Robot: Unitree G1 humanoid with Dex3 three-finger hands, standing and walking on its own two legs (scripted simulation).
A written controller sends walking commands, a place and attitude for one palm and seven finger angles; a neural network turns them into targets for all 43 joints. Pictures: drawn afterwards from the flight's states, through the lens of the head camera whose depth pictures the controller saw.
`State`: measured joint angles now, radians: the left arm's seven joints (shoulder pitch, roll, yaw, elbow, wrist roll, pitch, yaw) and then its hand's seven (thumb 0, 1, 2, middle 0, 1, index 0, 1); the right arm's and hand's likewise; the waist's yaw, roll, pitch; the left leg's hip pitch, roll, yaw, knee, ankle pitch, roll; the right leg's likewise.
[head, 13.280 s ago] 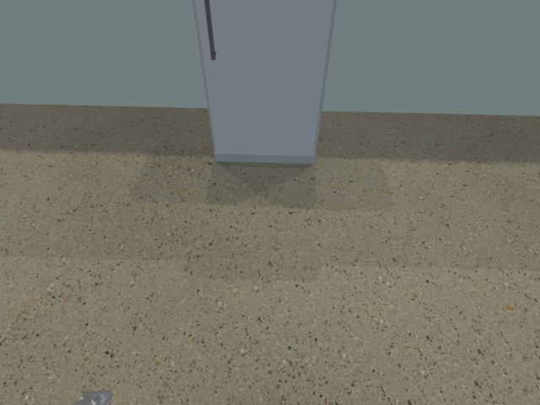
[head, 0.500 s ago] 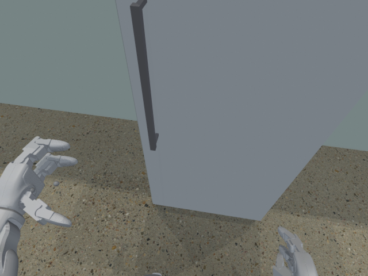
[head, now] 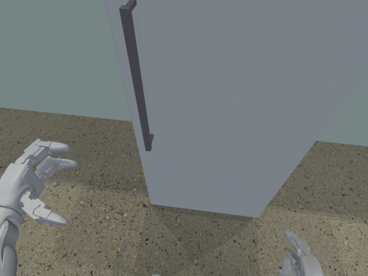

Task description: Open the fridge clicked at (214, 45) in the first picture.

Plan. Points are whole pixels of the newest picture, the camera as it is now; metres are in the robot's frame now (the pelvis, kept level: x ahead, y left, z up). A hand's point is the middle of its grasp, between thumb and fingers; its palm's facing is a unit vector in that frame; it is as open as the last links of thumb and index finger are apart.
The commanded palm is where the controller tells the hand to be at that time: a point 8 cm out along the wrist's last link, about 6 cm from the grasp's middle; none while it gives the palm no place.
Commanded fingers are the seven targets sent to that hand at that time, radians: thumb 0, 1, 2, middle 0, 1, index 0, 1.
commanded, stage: raise the hand to about handle height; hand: left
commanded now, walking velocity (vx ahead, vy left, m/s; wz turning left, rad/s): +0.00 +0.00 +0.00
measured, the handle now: (142, 93) +0.51 +0.15 +0.12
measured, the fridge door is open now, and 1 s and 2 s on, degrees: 0 0 0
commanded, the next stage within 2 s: move the hooked fingers beside the handle in 0.08 s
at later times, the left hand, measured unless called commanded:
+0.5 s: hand (71, 167) +0.30 +0.26 +0.08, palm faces -0.05 -1.00 -0.03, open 14.0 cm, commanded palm +0.28 +0.30 +0.09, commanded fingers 0.00 -0.50 0.30 -0.30 -1.20 -0.30 -1.20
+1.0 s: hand (91, 146) +0.36 +0.24 +0.08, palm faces -0.06 -1.00 -0.02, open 14.0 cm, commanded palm +0.34 +0.28 +0.08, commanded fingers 0.00 -0.50 0.30 -0.30 -1.20 -0.30 -1.20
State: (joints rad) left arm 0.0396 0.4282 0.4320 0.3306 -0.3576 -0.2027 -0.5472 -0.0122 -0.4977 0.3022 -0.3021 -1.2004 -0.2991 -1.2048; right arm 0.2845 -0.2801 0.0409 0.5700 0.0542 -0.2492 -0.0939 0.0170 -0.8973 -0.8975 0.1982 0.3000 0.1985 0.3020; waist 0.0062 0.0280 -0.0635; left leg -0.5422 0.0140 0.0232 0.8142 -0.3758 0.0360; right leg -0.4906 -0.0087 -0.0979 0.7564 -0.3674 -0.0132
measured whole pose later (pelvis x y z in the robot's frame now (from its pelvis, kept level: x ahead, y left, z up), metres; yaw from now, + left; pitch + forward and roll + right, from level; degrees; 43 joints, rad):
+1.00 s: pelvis +0.01 +0.00 +0.00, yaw +0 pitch +9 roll -2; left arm -0.31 0.43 0.37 0.63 -0.29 -0.23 -0.48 -0.01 -0.50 0.30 -0.30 -1.20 -0.30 -1.20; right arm 0.31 -0.28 0.04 0.60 0.06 -0.15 -0.09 0.02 -0.90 -0.90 0.20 0.30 0.20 0.30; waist -0.03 0.02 -0.07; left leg -0.61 0.01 0.03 0.83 -0.38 0.03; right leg -0.56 -0.01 -0.09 0.78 -0.38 -0.02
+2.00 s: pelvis +0.01 +0.00 -0.01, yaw -2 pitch +15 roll -2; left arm -0.68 0.48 0.39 1.02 -0.18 -0.33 -0.38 -0.01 -0.50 0.30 -0.30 -1.20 -0.30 -1.20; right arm 0.38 -0.27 0.04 0.61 0.04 0.02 -0.04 0.01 -0.90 -0.90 0.20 0.30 0.20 0.30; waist -0.11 0.01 -0.10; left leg -0.75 0.03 0.05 0.89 -0.41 0.03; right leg -0.72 0.01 -0.06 0.85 -0.39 -0.02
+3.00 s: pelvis +0.01 -0.01 -0.01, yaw -2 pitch +14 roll -2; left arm -0.62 0.44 0.37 0.93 -0.17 -0.34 -0.32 -0.01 -0.50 0.30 -0.30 -1.20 -0.30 -1.20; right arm 0.35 -0.26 0.04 0.60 0.04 0.03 -0.04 0.01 -0.90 -0.90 0.20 0.30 0.20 0.30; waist -0.10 0.01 -0.10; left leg -0.72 0.04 0.04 0.89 -0.42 0.03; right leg -0.69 0.01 -0.07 0.85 -0.40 -0.02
